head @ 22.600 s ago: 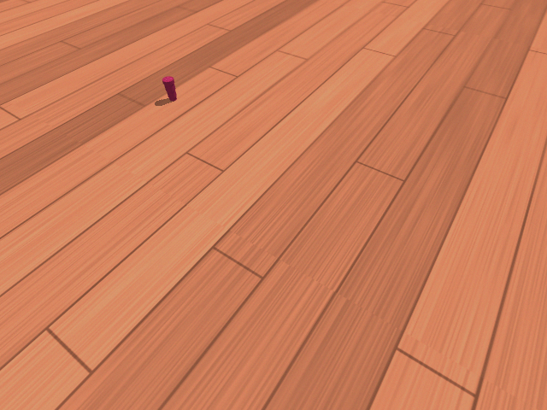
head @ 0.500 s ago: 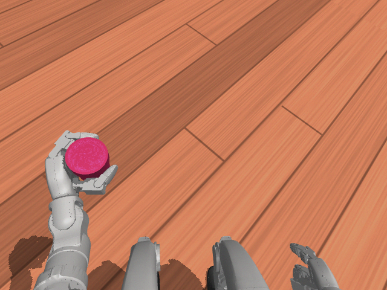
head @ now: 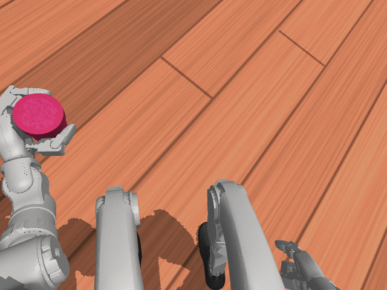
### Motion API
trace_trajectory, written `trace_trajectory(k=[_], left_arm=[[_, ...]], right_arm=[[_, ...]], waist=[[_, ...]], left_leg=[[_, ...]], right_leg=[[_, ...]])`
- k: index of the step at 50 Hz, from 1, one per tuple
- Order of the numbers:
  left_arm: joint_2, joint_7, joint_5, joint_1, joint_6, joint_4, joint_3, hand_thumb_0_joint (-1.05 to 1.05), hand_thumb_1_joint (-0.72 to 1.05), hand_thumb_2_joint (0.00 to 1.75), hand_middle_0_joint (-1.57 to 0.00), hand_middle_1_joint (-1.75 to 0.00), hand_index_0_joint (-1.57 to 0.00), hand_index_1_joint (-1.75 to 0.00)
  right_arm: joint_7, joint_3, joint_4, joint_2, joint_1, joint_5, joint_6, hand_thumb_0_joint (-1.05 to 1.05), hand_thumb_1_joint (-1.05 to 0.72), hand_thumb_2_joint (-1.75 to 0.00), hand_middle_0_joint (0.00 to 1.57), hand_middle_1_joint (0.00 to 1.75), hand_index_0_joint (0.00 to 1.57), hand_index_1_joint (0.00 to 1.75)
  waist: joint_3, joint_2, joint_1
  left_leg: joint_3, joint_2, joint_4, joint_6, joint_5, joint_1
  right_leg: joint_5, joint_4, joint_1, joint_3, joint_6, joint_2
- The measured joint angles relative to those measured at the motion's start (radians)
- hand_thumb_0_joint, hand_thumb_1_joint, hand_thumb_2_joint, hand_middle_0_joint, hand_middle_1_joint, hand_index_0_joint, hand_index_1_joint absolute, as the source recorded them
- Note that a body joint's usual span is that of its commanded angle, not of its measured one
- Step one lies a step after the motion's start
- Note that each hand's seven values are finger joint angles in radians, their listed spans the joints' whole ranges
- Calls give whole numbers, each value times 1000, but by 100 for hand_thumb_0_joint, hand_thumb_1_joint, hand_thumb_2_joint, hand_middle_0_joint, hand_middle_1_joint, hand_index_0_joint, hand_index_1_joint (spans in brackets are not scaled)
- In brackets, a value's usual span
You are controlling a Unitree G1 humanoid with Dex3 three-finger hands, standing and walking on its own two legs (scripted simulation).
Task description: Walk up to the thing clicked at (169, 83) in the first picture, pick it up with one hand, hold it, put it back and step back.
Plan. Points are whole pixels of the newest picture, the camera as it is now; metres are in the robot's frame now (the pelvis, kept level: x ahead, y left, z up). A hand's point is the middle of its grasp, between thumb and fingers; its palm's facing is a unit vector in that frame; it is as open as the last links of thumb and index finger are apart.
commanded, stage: crouch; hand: left
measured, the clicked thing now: (48, 127) +0.44 +0.27 -0.08
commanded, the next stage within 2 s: lower in 0.90 s
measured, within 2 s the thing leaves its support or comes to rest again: neither
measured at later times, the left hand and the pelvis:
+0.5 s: hand (61, 133) +0.46 +0.28 -0.18, palm faces +0.32 -0.95 -0.03, open 9.4 cm; pelvis -0.01 +0.00 -0.10, yaw -4 degrees
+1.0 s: hand (68, 138) +0.47 +0.28 -0.23, palm faces +0.31 -0.95 -0.02, open 9.4 cm; pelvis -0.01 +0.01 -0.13, yaw -7 degrees
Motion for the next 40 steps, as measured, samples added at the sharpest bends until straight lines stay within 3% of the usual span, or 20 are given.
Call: trace_trajectory(k=[9,17,26,34,40], left_arm=[[55,14,21,-47,26,23,71,1,-32,111,-79,-107,-75,-105],[130,-9,17,-83,25,79,116,1,-33,112,-79,-107,-76,-105],[162,-50,5,-65,24,66,147,1,-33,112,-80,-107,-76,-105],[170,-43,9,-32,19,21,155,1,-33,112,-80,-107,-76,-105],[197,-42,-6,-44,2,45,154,1,-33,112,-80,-107,-76,-105]], right_arm=[[-11,29,15,-15,-4,-16,18,0,-91,-90,20,30,20,30],[-10,77,13,-20,-4,-32,30,0,-91,-90,20,30,20,30],[2,113,-8,-43,-25,-53,43,0,-90,-90,21,30,20,30],[5,132,-13,-55,-55,-79,54,0,-91,-90,21,30,20,30],[5,154,-20,-66,-79,-92,57,0,-91,-90,21,30,20,30]], waist=[[66,-10,-35],[95,-10,-59],[155,-36,-62],[189,-61,-61],[208,-63,-67]], left_leg=[[-21,-5,163,1,7,-137],[-45,-7,253,2,-3,-201],[-75,-7,333,0,-14,-247],[-102,-14,381,-10,-24,-264],[-119,-16,409,-9,-32,-269]], right_leg=[[5,158,-130,-6,8,6],[0,232,-183,-20,14,14],[-3,294,-220,-39,20,25],[-10,331,-230,-59,19,27],[-15,348,-227,-70,24,31]])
